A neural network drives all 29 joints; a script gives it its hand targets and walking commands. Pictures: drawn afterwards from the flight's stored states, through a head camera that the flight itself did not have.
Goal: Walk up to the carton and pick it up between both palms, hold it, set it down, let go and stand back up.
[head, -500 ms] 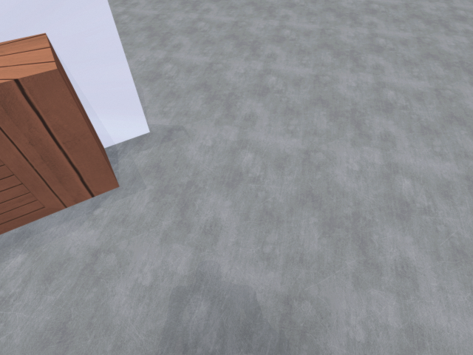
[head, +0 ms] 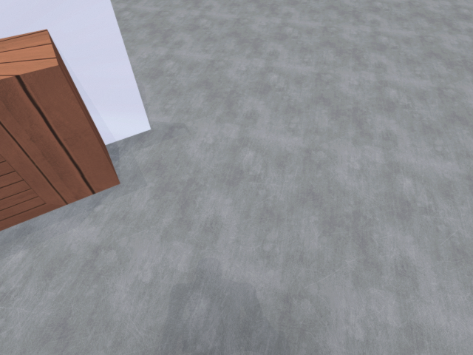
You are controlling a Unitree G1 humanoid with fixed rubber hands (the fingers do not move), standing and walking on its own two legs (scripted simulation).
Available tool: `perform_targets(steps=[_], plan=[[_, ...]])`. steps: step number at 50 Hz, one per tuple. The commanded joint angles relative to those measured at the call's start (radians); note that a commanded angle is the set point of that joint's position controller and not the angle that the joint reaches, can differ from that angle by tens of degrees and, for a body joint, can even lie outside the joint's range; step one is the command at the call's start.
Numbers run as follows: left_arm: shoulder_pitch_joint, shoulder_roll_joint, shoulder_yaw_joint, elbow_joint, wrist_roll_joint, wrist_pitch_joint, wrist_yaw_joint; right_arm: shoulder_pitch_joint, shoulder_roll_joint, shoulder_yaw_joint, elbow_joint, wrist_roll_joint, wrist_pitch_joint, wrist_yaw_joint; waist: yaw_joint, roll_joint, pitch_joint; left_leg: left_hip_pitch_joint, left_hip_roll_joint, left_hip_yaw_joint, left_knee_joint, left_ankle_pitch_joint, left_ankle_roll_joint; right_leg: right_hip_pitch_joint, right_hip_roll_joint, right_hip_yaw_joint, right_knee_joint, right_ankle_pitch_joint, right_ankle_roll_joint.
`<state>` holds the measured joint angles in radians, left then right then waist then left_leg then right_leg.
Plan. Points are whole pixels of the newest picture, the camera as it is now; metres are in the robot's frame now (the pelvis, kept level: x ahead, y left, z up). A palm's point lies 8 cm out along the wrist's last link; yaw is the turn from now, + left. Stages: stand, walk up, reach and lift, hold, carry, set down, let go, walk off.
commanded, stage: stand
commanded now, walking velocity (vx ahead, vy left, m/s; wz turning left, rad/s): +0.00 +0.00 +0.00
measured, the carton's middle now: out of the picture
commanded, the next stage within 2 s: walk up in 0.40 s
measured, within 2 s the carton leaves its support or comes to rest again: neither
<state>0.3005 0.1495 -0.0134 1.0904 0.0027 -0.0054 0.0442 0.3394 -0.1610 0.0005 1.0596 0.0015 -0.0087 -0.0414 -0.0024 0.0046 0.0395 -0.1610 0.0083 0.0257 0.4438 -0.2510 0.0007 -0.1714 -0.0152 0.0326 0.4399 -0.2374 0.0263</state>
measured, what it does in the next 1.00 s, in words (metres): steps to the left: left foot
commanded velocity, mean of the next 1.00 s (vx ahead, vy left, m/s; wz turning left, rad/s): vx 0.00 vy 0.00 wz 0.00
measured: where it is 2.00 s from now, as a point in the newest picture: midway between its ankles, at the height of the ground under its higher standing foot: (138, 310)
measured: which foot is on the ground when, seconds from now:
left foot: down 0.00-0.60, up 0.62-0.86, down 0.88-1.00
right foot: down 0.00-0.88, up 0.90-1.00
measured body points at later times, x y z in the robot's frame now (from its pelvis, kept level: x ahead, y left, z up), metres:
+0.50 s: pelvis +0.00 +0.00 +0.00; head +0.01 +0.00 +0.45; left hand +0.00 +0.22 -0.16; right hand +0.00 -0.23 -0.16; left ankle -0.01 +0.12 -0.74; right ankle +0.00 -0.14 -0.74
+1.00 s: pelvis +0.06 +0.10 -0.04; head +0.07 +0.12 +0.41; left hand +0.05 +0.38 -0.19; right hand +0.13 -0.16 -0.17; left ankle +0.07 +0.24 -0.74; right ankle +0.04 -0.05 -0.69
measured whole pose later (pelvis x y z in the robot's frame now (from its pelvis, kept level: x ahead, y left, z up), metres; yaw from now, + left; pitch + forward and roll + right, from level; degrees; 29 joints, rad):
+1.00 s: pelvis +0.06 +0.10 -0.04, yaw +14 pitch -3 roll +2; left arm 0.27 0.28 0.07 0.96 0.03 0.01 0.01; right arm 0.35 -0.25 -0.07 0.90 -0.03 0.01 0.03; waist -0.04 -0.07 0.07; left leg -0.39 0.03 0.10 0.81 -0.38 0.02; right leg -0.39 -0.13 -0.01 1.18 -0.58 -0.04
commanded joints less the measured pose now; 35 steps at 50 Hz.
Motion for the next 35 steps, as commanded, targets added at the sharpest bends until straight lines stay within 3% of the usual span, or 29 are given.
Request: perform_targets(steps=[1,4,29,30,31,32,33,34,35], plan=[[0.063,0.121,0.026,-0.037,-0.002,-0.013,0.008,0.083,-0.118,-0.023,-0.029,0.001,-0.014,-0.009,0.002,0.009,0.073,-0.042,0.094,-0.089,-0.109,0.075,0.008,-0.047,-0.075,0.059,-0.087,0.099,-0.021],[0.07,0.132,0.029,-0.036,-0.004,-0.015,0.008,0.083,-0.12,-0.022,-0.023,0.0,-0.016,-0.01,0.001,-0.031,0.065,-0.031,0.096,-0.092,-0.104,0.097,0.003,-0.051,-0.073,0.054,-0.088,0.104,-0.022],[0.068,0.114,0.018,-0.009,-0.003,-0.014,0.011,0.066,-0.106,-0.016,0.001,0.003,-0.016,-0.012,0.001,-0.008,0.059,-0.012,0.096,-0.078,-0.113,0.14,0.006,-0.027,-0.08,0.048,-0.095,0.141,-0.023],[0.055,0.213,0.099,-0.082,0.068,-0.026,0.023,0.009,-0.22,-0.087,-0.091,-0.032,-0.008,0.014,0.009,0.02,0.018,-0.254,0.026,-0.1,0.083,-0.222,0.054,0.158,-0.119,0.097,-0.043,-0.206,-0.129],[0.137,0.289,0.134,-0.056,0.082,-0.033,0.031,-0.076,-0.187,-0.091,-0.144,-0.049,-0.002,0.03,0.071,-0.101,0.036,-0.491,0.008,-0.043,0.255,-0.332,0.034,0.234,-0.286,0.283,-0.143,-0.411,-0.233],[0.166,0.302,0.15,-0.051,0.095,-0.038,0.042,-0.113,-0.144,-0.088,-0.19,-0.078,0.013,0.038,0.098,-0.18,0.09,-0.621,0.066,-0.035,0.552,-0.315,0.001,0.201,-0.484,0.428,-0.248,-0.458,-0.355],[0.138,0.267,0.125,-0.056,0.094,-0.047,0.051,-0.1,-0.139,-0.086,-0.203,-0.104,0.027,0.046,0.068,-0.09,0.099,-0.636,0.154,-0.141,0.62,-0.237,-0.012,0.138,-0.529,0.456,-0.253,-0.43,-0.35],[0.066,0.249,0.125,-0.065,0.091,-0.056,0.054,-0.03,-0.126,-0.09,-0.191,-0.087,0.033,0.054,0.019,-0.11,0.099,-0.609,0.184,-0.152,0.631,-0.189,-0.021,0.116,-0.506,0.373,-0.226,-0.366,-0.327],[0.028,0.24,0.123,-0.082,0.098,-0.064,0.053,-0.014,-0.135,-0.101,-0.205,-0.082,0.034,0.057,0.003,-0.122,0.083,-0.567,0.203,-0.17,0.616,-0.191,-0.022,0.075,-0.492,0.32,-0.229,-0.354,-0.31]])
